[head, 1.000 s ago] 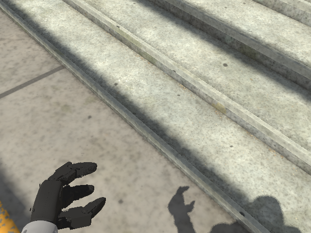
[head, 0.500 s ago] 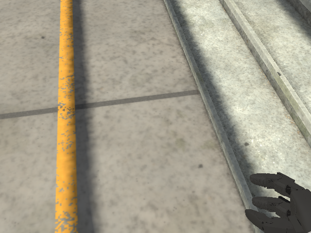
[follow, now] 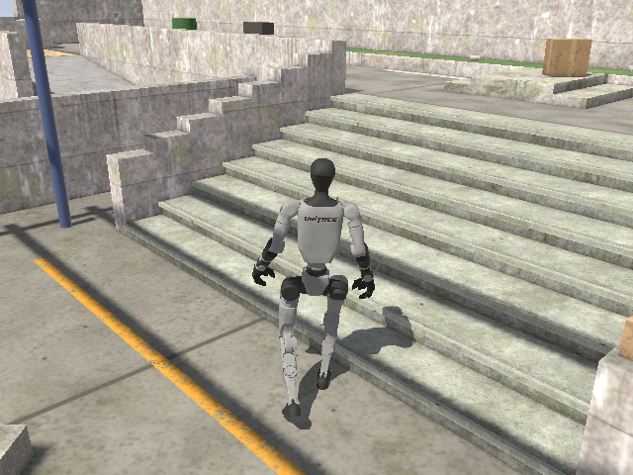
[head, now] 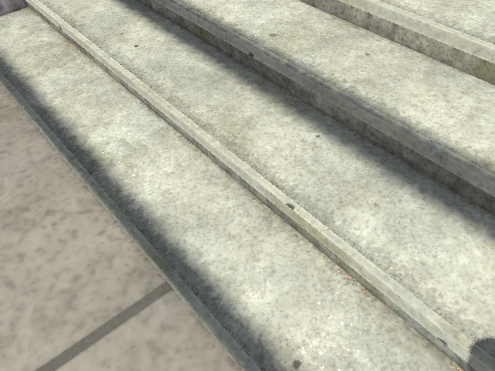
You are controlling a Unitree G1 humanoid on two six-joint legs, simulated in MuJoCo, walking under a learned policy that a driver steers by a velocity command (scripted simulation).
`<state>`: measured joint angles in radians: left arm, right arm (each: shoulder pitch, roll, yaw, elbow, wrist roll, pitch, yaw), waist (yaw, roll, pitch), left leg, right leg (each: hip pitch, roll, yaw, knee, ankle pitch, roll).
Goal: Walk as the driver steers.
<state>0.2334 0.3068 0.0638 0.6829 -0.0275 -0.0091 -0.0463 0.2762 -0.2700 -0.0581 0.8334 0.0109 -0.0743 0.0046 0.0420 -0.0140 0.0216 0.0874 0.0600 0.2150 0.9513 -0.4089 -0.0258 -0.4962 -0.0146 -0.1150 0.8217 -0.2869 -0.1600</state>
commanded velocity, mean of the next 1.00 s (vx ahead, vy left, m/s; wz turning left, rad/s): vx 0.63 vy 0.00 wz -0.60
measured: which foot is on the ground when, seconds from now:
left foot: up 0.00-0.34, down 0.36-0.60, up 0.62-1.00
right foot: down 0.00-0.36, up 0.38-0.60, down 0.62-1.00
